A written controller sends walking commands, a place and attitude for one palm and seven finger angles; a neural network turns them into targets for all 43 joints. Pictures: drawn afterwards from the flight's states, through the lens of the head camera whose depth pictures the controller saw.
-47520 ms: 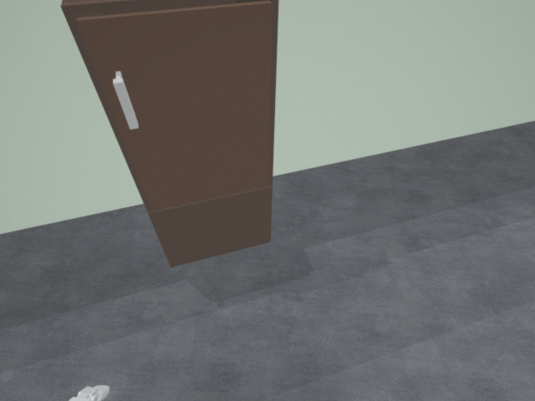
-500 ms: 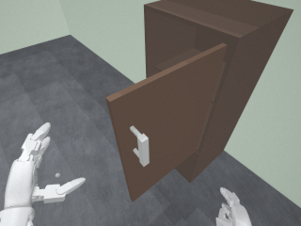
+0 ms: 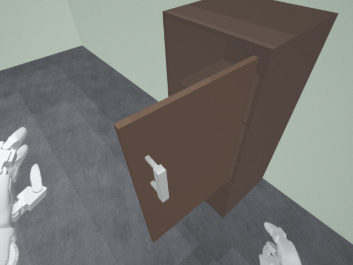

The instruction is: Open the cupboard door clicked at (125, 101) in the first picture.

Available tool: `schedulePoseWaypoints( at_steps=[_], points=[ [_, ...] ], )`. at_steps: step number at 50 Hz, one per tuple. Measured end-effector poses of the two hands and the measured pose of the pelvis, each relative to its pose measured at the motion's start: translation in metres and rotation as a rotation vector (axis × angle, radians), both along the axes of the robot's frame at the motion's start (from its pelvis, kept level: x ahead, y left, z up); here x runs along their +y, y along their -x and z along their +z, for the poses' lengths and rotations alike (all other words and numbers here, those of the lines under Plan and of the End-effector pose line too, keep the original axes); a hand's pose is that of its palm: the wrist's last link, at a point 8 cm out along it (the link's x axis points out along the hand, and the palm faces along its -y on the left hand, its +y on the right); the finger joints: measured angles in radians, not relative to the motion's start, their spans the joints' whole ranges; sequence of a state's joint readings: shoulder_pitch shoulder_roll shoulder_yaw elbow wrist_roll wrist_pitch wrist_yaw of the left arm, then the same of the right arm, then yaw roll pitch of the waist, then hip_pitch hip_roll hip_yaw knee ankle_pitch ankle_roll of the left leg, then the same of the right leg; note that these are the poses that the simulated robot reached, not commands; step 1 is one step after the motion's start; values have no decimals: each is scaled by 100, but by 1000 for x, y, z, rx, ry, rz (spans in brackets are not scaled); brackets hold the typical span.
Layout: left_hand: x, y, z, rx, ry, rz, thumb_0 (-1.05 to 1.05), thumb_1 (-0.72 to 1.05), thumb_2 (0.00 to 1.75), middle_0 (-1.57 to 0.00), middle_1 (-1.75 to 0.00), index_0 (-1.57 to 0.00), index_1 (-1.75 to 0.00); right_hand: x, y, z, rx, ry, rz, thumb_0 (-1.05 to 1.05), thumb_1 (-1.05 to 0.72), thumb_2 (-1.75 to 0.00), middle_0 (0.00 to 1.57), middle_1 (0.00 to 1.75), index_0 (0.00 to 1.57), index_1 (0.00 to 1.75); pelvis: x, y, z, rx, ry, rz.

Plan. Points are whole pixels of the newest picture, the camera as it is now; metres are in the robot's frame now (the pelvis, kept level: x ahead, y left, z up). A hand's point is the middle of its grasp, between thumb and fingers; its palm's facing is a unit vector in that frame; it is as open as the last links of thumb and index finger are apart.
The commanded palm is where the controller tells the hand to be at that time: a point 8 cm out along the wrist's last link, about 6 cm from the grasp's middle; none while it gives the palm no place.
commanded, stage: draw the hand back to the body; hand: left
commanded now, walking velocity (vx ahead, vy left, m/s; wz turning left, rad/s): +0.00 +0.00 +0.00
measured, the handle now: (156, 178) +0.29 +0.09 +0.05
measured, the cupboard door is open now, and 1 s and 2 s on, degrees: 88 88 88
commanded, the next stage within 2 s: step back with the hand held close in 0.22 s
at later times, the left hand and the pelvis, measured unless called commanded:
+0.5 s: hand (43, 190) +0.18 +0.26 +0.16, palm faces +0.43 -0.77 -0.47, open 7.4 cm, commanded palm +0.12 +0.29 +0.17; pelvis -0.02 -0.01 +0.00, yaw +0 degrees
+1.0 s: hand out of the picture +0.10 +0.29 +0.15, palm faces +0.43 -0.74 -0.52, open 7.4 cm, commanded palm +0.04 +0.32 +0.17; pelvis -0.10 +0.02 -0.02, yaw +1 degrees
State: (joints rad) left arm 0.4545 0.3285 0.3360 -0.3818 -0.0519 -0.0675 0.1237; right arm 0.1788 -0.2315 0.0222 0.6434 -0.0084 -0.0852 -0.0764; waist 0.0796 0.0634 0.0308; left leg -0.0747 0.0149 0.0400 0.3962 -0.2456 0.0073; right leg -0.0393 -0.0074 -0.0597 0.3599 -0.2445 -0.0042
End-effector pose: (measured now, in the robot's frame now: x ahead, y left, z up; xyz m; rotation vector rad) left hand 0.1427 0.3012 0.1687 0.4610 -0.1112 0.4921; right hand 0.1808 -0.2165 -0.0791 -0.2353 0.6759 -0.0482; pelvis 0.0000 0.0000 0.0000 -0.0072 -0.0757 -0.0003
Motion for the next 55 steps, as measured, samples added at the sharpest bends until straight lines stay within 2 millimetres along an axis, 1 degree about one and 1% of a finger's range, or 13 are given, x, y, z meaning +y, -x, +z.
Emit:
schedulePoseWaypoints(
  at_steps=[4,8,18,23,25,27,31,34,38,45,50,55],
  points=[
    [-8,0,-8,26,23,-17,1,86,88,-20,-30,-21,-30,-6,4,-1,9,2,-10,2,-90,-90,20,30,20,30,-4,2,0,-2,-1,-1],
    [-12,2,-8,29,19,-25,1,88,89,-21,-30,-21,-30,-10,7,-1,11,5,-19,2,-90,-90,20,30,20,30,-8,3,0,-5,-1,-1],
    [-16,7,1,5,-3,-23,2,89,89,-21,-30,-21,-30,-13,13,-4,4,-9,-23,2,-90,-90,20,30,20,30,-12,9,1,-14,0,-1],
    [-11,5,14,-25,-82,-49,2,89,89,-21,-30,-21,-30,-15,18,-2,22,-5,-39,2,-90,-90,20,30,20,30,-12,16,0,30,11,5],
    [-11,4,12,-3,-94,-68,1,89,90,-21,-30,-21,-30,-17,21,-2,31,2,-56,2,-90,-90,20,30,20,30,-9,20,0,48,12,0],
    [-11,3,6,37,-93,-92,1,90,90,-20,-30,-21,-30,-20,26,-3,39,8,-79,2,-90,-90,20,30,20,30,-6,24,0,62,11,-7],
    [-11,8,-6,110,-90,-139,1,89,90,-21,-30,-21,-30,-23,40,-3,62,24,-127,1,-90,-90,20,30,20,30,2,33,-2,80,7,-17],
    [-7,15,-7,116,-102,-160,1,89,89,-21,-30,-21,-30,-22,53,-2,77,40,-149,1,-91,-90,20,30,20,30,7,40,-3,83,5,-20],
    [3,27,-1,68,-132,-165,2,89,89,-21,-30,-21,-30,-16,69,0,81,61,-152,2,-91,-90,20,30,20,30,13,53,-6,80,5,-19],
    [16,57,5,-19,-171,-141,1,89,89,-21,-30,-21,-30,0,92,1,40,58,-120,2,-90,-90,20,30,20,30,20,80,-12,68,4,-9],
    [18,84,3,-51,-195,-98,1,89,89,-21,-30,-21,-30,8,106,-7,25,39,-76,1,-90,-90,20,30,20,30,18,98,-19,55,10,20],
    [14,107,0,-86,-162,-82,1,89,89,-21,-30,-21,-30,9,123,-14,49,43,-52,1,-90,-90,20,30,20,30,16,113,-22,59,15,21]
  ],
)
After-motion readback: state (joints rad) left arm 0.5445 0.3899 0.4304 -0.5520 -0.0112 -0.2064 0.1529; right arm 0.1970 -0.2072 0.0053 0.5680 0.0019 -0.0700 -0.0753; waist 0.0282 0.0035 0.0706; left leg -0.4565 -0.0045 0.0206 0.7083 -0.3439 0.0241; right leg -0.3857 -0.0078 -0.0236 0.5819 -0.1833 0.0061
